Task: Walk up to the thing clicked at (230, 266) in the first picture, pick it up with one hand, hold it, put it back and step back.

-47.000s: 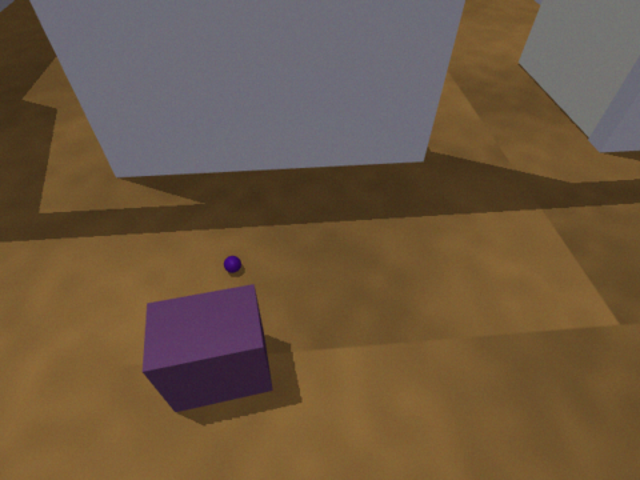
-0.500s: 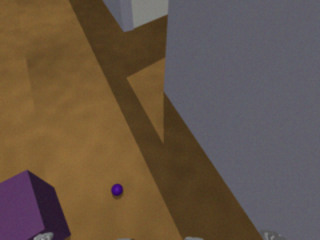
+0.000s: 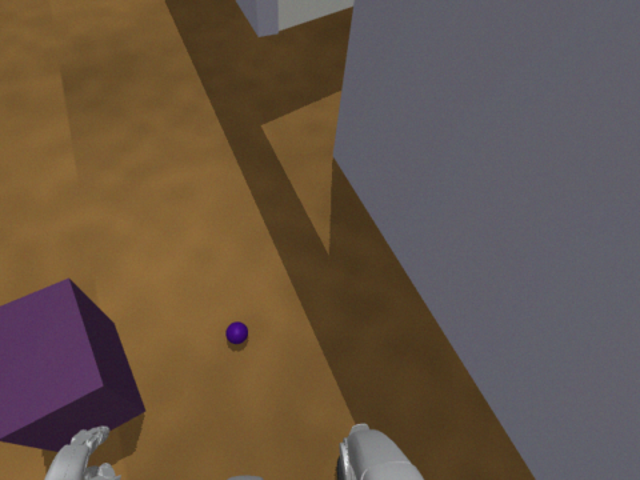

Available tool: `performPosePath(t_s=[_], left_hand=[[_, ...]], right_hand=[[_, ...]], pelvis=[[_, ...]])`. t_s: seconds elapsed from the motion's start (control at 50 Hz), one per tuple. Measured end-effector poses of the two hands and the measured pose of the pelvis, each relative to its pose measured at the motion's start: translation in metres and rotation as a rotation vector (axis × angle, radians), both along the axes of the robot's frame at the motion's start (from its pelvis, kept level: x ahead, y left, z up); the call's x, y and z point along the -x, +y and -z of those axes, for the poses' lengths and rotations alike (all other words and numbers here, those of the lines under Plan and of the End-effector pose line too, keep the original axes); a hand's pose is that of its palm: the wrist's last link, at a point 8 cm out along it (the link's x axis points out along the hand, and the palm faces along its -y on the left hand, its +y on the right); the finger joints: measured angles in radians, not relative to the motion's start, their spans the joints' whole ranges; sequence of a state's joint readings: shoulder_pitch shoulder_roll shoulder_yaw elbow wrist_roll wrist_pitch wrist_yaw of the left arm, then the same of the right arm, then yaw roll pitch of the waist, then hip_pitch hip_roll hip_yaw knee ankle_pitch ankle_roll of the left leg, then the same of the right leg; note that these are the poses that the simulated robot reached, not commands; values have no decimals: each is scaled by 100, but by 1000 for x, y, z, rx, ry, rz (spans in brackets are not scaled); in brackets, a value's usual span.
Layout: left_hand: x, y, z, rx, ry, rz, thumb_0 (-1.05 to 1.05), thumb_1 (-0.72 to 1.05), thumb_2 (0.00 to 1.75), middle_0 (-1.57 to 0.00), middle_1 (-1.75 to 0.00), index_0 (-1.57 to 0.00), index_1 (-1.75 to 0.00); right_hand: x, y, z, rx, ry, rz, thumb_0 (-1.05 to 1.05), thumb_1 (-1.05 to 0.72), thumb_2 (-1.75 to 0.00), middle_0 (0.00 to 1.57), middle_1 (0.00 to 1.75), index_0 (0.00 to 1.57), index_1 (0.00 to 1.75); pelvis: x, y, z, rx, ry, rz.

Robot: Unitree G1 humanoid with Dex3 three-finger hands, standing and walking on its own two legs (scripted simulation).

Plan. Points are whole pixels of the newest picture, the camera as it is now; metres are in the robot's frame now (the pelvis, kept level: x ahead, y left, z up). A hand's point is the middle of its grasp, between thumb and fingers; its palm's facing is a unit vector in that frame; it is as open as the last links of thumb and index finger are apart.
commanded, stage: step back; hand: left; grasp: from above
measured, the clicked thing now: (237, 333) +0.55 +0.20 -0.73
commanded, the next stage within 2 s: none
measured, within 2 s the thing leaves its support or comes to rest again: neither
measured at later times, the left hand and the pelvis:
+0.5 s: hand out of the picture +0.01 +0.24 -0.12, palm faces -0.08 -0.91 -0.41, open 7.4 cm; pelvis -0.12 -0.01 +0.01, yaw -5 degrees
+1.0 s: hand out of the picture -0.20 +0.28 -0.16, palm faces -0.11 -0.92 -0.37, open 7.4 cm; pelvis -0.29 +0.01 +0.00, yaw -7 degrees
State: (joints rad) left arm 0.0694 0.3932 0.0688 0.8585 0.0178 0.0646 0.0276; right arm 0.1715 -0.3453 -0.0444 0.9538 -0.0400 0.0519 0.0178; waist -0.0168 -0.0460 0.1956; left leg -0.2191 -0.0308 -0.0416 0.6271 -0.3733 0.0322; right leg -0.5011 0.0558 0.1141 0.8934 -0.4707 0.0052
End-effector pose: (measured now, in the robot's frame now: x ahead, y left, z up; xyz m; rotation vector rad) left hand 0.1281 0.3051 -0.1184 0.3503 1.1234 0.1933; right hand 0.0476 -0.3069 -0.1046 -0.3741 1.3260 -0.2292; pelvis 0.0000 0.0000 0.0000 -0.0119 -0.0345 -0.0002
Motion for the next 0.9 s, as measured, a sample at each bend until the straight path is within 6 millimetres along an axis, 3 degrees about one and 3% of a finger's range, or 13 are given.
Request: performPosePath(t_s=[0.06,0.16,0.26,0.34,0.42,0.52,0.66,0.78,0.9], left_hand=[[18,0,-5,21,19,-14,1,91,90,-21,-30,-20,-30],[53,2,-5,9,51,-2,1,91,90,-21,-30,-20,-30],[81,-3,-3,-21,82,33,1,91,90,-21,-30,-20,-30],[103,-16,-9,-36,77,51,1,91,90,-21,-30,-20,-30],[121,-21,-23,-36,48,60,1,91,90,-21,-30,-20,-30],[128,-18,-35,-47,-16,65,1,90,90,-21,-30,-20,-30],[150,3,-17,-24,-102,74,0,90,90,-21,-30,-20,-30],[202,13,-6,19,-34,44,1,91,90,-21,-30,-20,-30],[267,20,-4,23,34,22,1,91,90,-21,-30,-20,-30]], right_hand=[[12,3,-12,12,-7,3,1,-90,-89,21,30,21,30],[11,0,-14,27,-86,7,1,-90,-89,21,30,21,30],[14,-8,-2,6,-182,10,1,-90,-89,21,30,21,30],[29,-15,14,-31,-212,40,1,-90,-89,21,30,21,30],[54,-10,11,-63,-190,55,1,-91,-89,20,30,20,30],[97,-8,10,-51,-142,40,1,-90,-89,20,30,21,30],[158,3,15,9,-86,6,1,-91,-89,20,30,20,30],[210,21,-9,17,-86,6,1,-90,-89,21,30,21,30],[232,15,-27,47,-138,4,1,-90,-89,21,30,21,30]], pelvis=[[9,2,-9,16,18,6],[31,3,-9,9,22,44],[58,-2,1,-13,11,86],[81,-8,6,28,-17,82],[99,-10,-4,-32,-7,108],[125,-5,-8,-43,20,88],[175,14,9,-11,-1,31],[212,22,-2,13,-21,38],[250,19,-9,16,9,75]])
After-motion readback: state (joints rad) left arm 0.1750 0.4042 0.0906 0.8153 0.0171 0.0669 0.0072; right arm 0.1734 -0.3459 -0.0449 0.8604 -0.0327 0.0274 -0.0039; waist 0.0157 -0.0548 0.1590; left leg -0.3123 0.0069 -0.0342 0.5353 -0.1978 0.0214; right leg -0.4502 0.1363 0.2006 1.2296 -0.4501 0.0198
